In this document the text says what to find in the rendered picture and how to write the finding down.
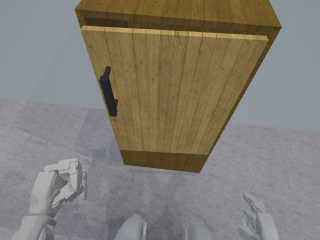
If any handle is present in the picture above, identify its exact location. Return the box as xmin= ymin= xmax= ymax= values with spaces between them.
xmin=99 ymin=66 xmax=118 ymax=117

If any cupboard door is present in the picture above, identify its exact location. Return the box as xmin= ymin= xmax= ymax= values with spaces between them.
xmin=81 ymin=25 xmax=269 ymax=155

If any left robot forearm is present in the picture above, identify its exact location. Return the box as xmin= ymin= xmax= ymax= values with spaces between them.
xmin=11 ymin=214 xmax=57 ymax=240

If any right robot hand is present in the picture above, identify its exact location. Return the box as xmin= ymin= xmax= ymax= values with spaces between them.
xmin=239 ymin=192 xmax=280 ymax=240

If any robot right thigh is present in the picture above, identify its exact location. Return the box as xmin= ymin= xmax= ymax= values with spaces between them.
xmin=183 ymin=224 xmax=216 ymax=240

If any left robot hand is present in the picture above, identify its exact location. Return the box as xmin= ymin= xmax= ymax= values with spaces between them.
xmin=28 ymin=158 xmax=88 ymax=218

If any robot right shin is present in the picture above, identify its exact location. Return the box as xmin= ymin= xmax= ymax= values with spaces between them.
xmin=190 ymin=221 xmax=200 ymax=225

